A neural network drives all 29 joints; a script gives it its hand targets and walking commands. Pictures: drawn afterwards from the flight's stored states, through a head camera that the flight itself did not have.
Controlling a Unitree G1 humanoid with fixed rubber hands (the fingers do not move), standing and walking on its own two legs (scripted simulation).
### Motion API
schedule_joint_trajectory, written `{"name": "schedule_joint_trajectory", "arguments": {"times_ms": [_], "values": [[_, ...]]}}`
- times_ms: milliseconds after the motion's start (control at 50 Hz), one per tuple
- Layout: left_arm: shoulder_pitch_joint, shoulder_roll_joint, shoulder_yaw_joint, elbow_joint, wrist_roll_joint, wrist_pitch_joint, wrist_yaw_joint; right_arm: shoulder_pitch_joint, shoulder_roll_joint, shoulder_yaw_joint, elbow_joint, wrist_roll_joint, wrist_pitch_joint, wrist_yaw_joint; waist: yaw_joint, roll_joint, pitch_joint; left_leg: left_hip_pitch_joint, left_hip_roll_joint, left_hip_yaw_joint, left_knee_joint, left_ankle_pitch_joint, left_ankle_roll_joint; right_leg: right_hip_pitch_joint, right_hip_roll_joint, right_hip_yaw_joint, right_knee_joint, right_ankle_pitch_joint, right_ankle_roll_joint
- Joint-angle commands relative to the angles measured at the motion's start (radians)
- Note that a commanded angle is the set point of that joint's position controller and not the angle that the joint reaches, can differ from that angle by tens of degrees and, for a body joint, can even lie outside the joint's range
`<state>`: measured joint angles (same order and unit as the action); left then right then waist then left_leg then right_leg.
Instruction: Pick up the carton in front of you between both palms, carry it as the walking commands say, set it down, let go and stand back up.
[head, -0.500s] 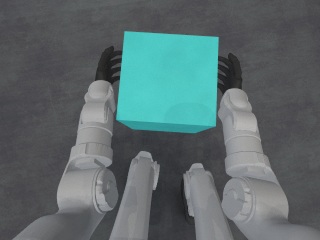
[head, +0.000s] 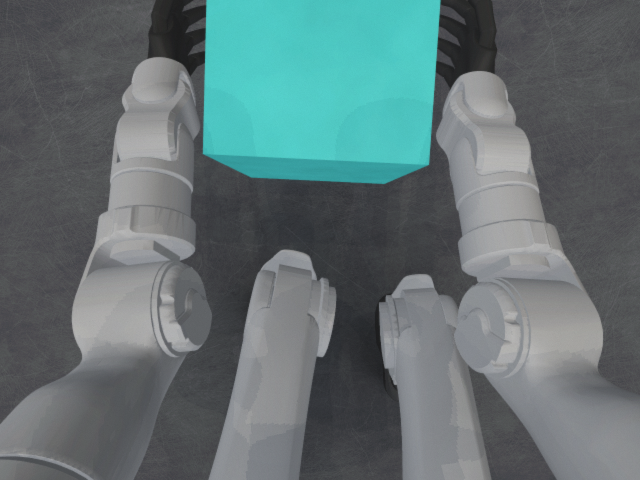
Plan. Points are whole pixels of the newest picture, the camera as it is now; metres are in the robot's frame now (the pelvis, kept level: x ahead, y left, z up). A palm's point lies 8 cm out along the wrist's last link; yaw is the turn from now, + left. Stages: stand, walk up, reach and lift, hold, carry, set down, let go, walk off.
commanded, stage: set down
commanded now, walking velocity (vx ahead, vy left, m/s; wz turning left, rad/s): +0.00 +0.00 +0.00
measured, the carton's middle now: (320, 90) +0.51 +0.11 -0.22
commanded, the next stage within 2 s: none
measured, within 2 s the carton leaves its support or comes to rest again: rests again in 1.38 s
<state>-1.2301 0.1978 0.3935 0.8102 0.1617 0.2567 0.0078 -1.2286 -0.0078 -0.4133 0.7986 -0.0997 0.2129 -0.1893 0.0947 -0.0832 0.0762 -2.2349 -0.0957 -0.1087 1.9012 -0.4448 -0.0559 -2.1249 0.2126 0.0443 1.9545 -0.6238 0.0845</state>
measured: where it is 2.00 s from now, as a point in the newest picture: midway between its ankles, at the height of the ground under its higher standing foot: (334, 345)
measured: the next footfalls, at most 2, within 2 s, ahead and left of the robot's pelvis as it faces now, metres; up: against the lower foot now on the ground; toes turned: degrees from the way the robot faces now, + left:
none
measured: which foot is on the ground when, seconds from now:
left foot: down 0.00-1.00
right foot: down 0.00-1.00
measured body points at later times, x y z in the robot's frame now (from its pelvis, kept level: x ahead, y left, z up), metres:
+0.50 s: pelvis +0.00 +0.00 -0.05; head +0.36 +0.05 +0.22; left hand +0.51 +0.26 -0.21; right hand +0.55 -0.04 -0.22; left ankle +0.13 +0.13 -0.41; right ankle +0.09 -0.12 -0.41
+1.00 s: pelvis -0.01 +0.00 -0.06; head +0.35 +0.04 +0.21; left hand +0.50 +0.26 -0.23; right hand +0.55 -0.05 -0.23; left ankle +0.13 +0.12 -0.41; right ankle +0.09 -0.12 -0.41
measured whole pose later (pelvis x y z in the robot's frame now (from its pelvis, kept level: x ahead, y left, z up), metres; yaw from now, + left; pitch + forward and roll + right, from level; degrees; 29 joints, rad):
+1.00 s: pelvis -0.01 +0.00 -0.06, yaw -1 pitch +38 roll -1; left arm -1.37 0.31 0.42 1.03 0.15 0.20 -0.10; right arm -1.43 -0.13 -0.31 1.06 -0.07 0.17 -0.14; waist 0.13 -0.09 0.29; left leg -2.29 0.00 -0.05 2.11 -0.49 -0.03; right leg -2.22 0.21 0.02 2.18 -0.63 0.06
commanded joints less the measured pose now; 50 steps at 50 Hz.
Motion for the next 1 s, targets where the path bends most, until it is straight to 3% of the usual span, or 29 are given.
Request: {"name": "schedule_joint_trajectory", "arguments": {"times_ms": [0,100,180,260,360,500,600,760,980], "values": [[-0.564,-0.808,-0.4,-0.024,-0.11,-0.021,-0.228,-0.672,0.817,0.438,-0.031,0.094,-0.023,0.197,0.077,0.066,-1.155,0.842,-0.005,0.174,-0.086,0.289,0.013,0.337,0.028,-0.131,-0.133,0.207,-0.026],[-0.636,-0.778,-0.413,-0.024,-0.145,-0.027,-0.236,-0.74,0.78,0.454,-0.025,0.13,-0.028,0.202,0.091,0.064,-1.136,0.805,0.006,0.172,-0.029,0.292,0.013,0.31,0.02,-0.133,-0.069,0.2,-0.033],[-0.664,-0.764,-0.42,-0.037,-0.184,-0.039,-0.248,-0.77,0.806,0.505,-0.034,0.163,-0.039,0.205,0.114,-0.01,-1.095,0.775,0.006,0.157,0.01,0.375,0.025,0.299,0.016,-0.138,-0.026,0.268,-0.03],[-0.626,-0.773,-0.407,-0.014,-0.19,-0.043,-0.253,-0.768,0.835,0.547,-0.046,0.183,-0.051,0.207,0.135,-0.044,-1.112,0.791,0.007,0.154,0.041,0.439,0.035,0.301,0.015,-0.135,-0.002,0.315,-0.029],[-0.579,-0.756,-0.361,0.051,-0.164,-0.044,-0.271,-0.72,0.828,0.518,0.006,0.16,-0.049,0.217,0.14,-0.067,-1.003,0.684,0.013,0.154,0.055,0.385,0.047,0.251,0.013,-0.125,-0.001,0.29,-0.031],[-0.622,-0.686,-0.322,0.056,-0.156,-0.061,-0.283,-0.724,0.796,0.483,0.041,0.143,-0.055,0.214,0.144,-0.091,-0.926,0.575,0.025,0.154,0.071,0.321,0.057,0.236,0.01,-0.104,0.001,0.273,-0.038],[-0.652,-0.639,-0.309,0.064,-0.148,-0.072,-0.283,-0.741,0.758,0.466,0.062,0.147,-0.061,0.218,0.151,-0.078,-0.869,0.541,0.03,0.155,0.081,0.296,0.062,0.222,0.008,-0.091,0.006,0.253,-0.046],[-0.632,-0.591,-0.273,0.117,-0.119,-0.077,-0.28,-0.731,0.691,0.424,0.122,0.134,-0.069,0.23,0.142,-0.078,-0.765,0.507,0.034,0.141,0.087,0.268,0.073,0.17,0.004,-0.095,0.015,0.214,-0.053],[-0.577,-0.496,-0.182,0.221,-0.057,-0.075,-0.282,-0.655,0.56,0.319,0.217,0.065,-0.062,0.247,0.103,-0.071,-0.581,0.405,0.041,0.114,0.081,0.161,0.088,0.098,-0.011,-0.092,0.017,0.127,-0.07]]}}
